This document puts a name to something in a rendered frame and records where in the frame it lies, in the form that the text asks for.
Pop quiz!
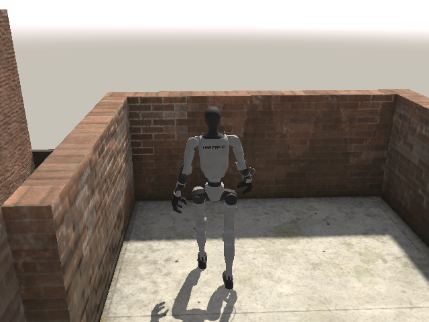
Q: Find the right robot forearm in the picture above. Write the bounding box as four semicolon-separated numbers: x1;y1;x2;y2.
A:
240;160;252;183

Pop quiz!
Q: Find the robot head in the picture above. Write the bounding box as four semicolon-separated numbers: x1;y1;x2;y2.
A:
202;106;225;139

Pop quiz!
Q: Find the robot left hand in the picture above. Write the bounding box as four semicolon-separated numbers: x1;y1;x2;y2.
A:
172;195;187;213

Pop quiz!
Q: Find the right robot upper arm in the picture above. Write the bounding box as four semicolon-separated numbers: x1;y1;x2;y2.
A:
227;135;247;170

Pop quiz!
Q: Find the left robot upper arm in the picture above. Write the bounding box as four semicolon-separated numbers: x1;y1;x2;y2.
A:
182;136;200;174

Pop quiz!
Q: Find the left robot forearm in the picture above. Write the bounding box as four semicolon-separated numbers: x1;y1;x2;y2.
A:
174;165;188;197

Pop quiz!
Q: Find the robot right hand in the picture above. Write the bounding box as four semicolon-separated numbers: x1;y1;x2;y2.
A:
237;181;253;194

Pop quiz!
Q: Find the left robot shin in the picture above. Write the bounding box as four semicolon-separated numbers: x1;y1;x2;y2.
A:
196;217;206;260

